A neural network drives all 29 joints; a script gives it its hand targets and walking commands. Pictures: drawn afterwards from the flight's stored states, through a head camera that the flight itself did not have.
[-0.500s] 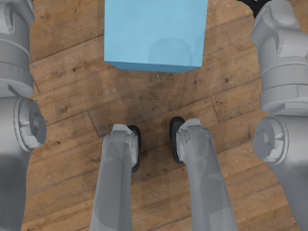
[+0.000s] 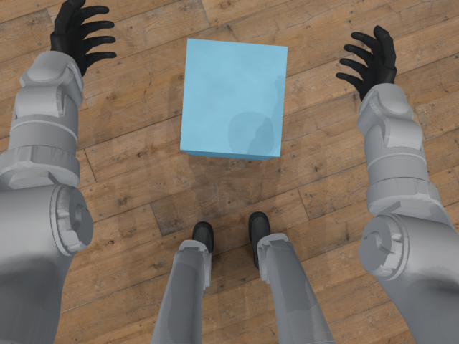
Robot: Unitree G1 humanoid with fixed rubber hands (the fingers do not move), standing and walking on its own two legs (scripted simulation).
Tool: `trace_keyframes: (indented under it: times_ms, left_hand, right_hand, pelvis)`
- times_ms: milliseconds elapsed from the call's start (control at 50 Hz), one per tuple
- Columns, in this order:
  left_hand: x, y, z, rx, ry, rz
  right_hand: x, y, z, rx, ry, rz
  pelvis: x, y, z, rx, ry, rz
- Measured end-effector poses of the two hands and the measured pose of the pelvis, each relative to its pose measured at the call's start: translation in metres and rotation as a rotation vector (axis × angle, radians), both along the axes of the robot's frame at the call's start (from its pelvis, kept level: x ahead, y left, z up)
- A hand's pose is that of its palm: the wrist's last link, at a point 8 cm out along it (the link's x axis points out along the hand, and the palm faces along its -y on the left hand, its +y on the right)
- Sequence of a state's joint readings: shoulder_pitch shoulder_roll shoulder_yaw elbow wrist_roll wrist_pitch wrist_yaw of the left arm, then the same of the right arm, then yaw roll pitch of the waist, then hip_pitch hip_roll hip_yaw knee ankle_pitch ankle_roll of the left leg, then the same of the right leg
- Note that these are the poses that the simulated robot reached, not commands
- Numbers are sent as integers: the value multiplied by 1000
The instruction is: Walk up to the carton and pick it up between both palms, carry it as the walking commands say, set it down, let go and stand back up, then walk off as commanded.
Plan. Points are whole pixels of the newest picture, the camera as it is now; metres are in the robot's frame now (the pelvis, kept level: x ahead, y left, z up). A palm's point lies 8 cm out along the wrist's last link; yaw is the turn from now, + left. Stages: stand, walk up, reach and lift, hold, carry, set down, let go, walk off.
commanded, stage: set down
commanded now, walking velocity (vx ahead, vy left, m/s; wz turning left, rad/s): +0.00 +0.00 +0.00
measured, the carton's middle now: (231, 110) +0.54 -0.03 -0.52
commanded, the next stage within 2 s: let go in 0.02 s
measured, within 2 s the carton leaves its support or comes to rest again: neither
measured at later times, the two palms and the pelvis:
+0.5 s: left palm (52, 145) +0.41 +0.22 -0.04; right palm (427, 153) +0.38 -0.25 -0.04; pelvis +0.04 -0.01 +0.06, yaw +1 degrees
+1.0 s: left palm (10, 304) +0.25 +0.22 +0.03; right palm out of the picture +0.24 -0.24 +0.03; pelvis +0.08 -0.01 +0.11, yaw +1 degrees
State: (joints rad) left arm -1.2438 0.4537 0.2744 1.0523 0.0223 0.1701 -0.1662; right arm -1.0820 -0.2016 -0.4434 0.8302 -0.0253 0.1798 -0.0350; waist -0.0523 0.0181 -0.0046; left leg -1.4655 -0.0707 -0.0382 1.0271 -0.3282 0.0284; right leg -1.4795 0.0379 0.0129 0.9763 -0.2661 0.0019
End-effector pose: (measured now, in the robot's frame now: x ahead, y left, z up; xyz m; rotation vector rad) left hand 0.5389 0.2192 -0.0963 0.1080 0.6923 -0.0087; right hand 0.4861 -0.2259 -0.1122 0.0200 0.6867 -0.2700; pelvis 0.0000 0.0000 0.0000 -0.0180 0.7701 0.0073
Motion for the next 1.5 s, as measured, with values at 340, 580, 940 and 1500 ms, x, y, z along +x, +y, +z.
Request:
trace_keyframes:
  times_ms: [340,580,940,1500]
  left_hand:
    - [-80,4,11,101,50,60]
    - [-165,1,73,98,59,63]
    - [-276,0,128,98,89,47]
    - [-315,41,129,230,140,110]
  right_hand:
    - [-62,-16,22,-99,90,192]
    - [-140,-18,89,-81,101,231]
    - [-244,-15,140,-81,132,242]
    - [-247,-41,141,-213,182,212]
  pelvis:
    - [27,-2,36,9,-72,16]
    - [45,-11,73,17,-327,9]
    - [75,-10,106,17,-683,7]
    - [83,-6,103,13,-804,7]
